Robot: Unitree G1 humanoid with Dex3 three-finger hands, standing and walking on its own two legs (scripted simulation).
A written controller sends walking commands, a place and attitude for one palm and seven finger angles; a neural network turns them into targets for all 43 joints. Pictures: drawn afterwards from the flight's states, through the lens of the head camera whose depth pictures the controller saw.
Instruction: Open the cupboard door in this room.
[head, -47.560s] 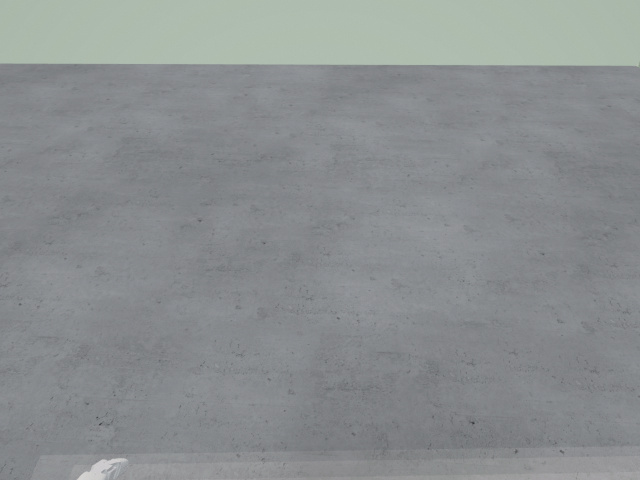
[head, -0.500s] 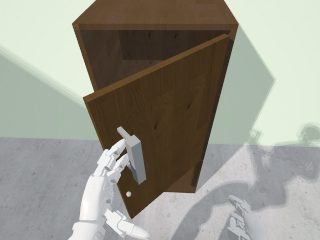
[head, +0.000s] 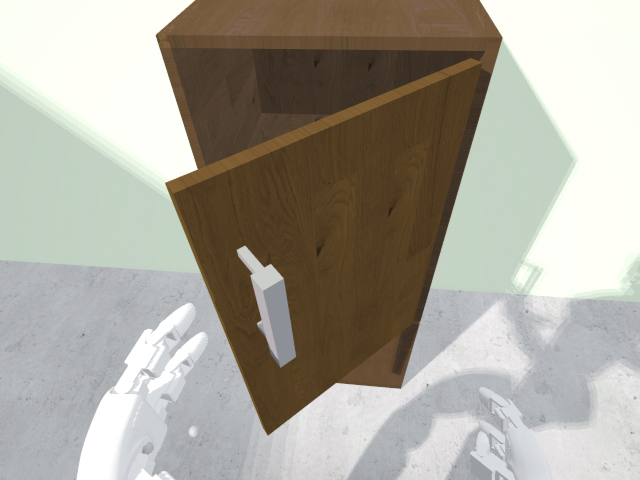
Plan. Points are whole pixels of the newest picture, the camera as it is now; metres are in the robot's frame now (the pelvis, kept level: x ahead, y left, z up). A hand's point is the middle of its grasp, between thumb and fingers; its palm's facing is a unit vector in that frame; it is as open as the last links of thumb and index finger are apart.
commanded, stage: slide the hand sideways off the handle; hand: left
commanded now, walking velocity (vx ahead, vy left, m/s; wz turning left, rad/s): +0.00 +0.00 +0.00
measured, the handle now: (266, 308) +0.28 +0.08 +0.12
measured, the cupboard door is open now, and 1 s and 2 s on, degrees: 43 43 43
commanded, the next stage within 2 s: draw the hand back to the body in 0.06 s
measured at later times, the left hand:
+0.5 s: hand (144, 412) +0.16 +0.17 +0.13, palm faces -0.03 -1.00 -0.06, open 16.3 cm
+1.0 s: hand (60, 364) +0.18 +0.24 +0.16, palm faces +0.30 -0.89 -0.35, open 13.4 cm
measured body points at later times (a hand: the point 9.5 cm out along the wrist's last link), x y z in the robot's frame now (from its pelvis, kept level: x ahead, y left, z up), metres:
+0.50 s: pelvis -0.01 +0.02 +0.01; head -0.02 +0.01 +0.46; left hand +0.15 +0.22 +0.14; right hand +0.18 -0.19 -0.05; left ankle +0.04 +0.13 -0.69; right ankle -0.02 -0.09 -0.69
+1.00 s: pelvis +0.01 +0.03 +0.04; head -0.01 +0.02 +0.49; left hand +0.16 +0.29 +0.18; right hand +0.20 -0.18 -0.03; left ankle +0.03 +0.13 -0.69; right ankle -0.02 -0.09 -0.69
